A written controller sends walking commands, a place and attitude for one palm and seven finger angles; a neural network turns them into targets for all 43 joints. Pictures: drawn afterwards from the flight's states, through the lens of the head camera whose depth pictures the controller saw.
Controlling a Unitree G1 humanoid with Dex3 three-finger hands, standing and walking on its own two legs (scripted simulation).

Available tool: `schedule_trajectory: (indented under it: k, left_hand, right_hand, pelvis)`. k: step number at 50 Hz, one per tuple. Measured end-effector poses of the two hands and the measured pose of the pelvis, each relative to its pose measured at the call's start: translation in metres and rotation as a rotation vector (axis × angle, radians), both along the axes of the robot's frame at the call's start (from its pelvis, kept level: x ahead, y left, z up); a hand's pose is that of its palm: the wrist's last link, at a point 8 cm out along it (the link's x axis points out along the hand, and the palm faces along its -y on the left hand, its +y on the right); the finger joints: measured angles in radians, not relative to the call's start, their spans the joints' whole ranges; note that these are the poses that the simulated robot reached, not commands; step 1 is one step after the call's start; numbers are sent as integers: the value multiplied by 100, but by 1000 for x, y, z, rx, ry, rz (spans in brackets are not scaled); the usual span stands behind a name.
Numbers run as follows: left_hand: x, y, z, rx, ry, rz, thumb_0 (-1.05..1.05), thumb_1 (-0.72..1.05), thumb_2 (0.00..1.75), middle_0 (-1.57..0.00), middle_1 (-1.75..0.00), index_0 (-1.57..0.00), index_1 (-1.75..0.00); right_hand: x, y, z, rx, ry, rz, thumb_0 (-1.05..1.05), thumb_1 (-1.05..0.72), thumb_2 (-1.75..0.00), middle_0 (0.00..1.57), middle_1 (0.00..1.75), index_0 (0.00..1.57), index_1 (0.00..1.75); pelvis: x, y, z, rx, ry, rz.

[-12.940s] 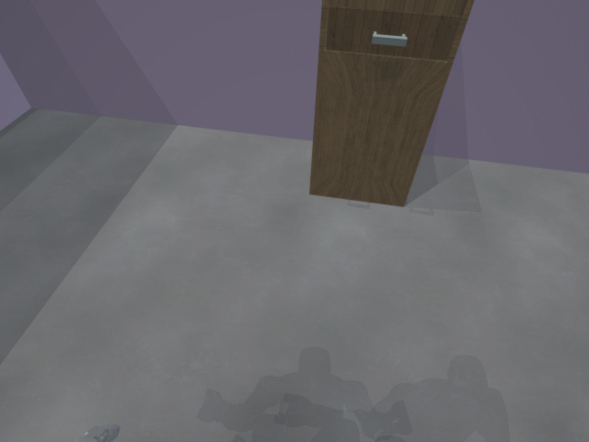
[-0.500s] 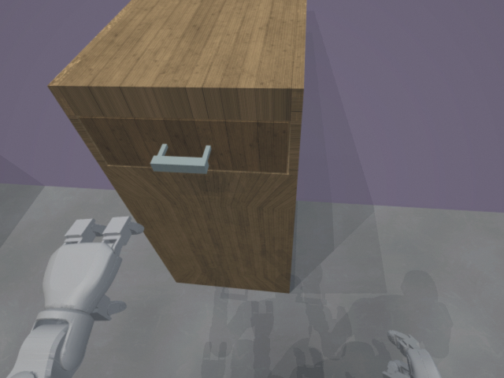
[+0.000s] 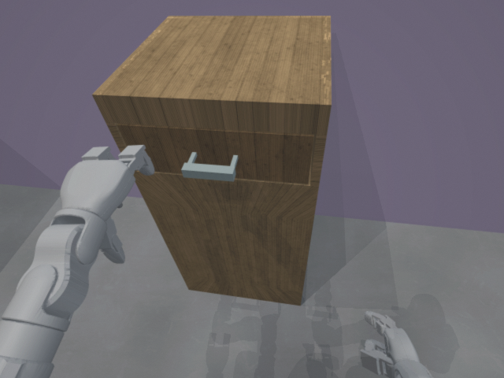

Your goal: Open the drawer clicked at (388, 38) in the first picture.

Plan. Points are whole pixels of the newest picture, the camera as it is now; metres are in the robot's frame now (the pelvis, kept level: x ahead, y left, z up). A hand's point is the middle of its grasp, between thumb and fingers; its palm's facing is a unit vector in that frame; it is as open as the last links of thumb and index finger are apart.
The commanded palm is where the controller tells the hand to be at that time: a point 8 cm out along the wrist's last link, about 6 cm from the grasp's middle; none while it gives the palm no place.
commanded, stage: raise the hand with hooked fingers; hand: left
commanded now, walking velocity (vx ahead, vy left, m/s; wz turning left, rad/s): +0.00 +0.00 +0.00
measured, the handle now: (211, 165) +0.52 +0.17 +0.02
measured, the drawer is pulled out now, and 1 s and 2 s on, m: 0.00 0.00 0.00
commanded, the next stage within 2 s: move the hooked fingers above the handle in 0.40 s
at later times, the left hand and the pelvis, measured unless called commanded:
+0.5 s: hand (117, 217) +0.29 +0.24 +0.13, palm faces +0.09 -0.04 -1.00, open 13.8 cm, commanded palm +0.26 +0.23 +0.19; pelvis -0.02 -0.01 +0.00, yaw +0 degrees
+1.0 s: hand (147, 202) +0.34 +0.22 +0.11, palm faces -0.01 -0.03 -1.00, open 13.8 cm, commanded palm +0.32 +0.22 +0.17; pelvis -0.02 -0.03 +0.00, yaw +0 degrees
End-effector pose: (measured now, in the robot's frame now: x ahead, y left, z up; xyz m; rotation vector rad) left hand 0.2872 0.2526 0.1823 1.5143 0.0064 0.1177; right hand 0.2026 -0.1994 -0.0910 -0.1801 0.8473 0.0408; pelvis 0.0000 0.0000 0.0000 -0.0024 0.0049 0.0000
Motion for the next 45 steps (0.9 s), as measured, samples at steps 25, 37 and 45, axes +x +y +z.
schedule_trajectory:
  k: [25, 37, 45]
  left_hand:
    - [-27, -11, 3, 15, -16, -60, 0, -49, 30, -32, -120, -32, -120]
    - [-10, -37, -12, 23, 53, -123, 0, -49, 30, -32, -120, -32, -120]
    - [14, -32, -8, 31, 34, -85, 0, -49, 30, -32, -120, -32, -120]
  right_hand:
    - [-55, -27, -17, -15, 88, -37, 1, -91, -90, 20, 30, 20, 30]
    - [-43, -40, -7, -28, 24, -44, 1, -91, -90, 20, 30, 20, 30]
    - [-56, -62, -16, -54, 83, -89, 1, -91, -90, 20, 30, 20, 30]
  pelvis:
    - [-25, -7, 3, 7, -15, 2]
    - [-26, -23, 3, 11, -14, 6]
    - [-21, -30, 2, 13, 13, 2]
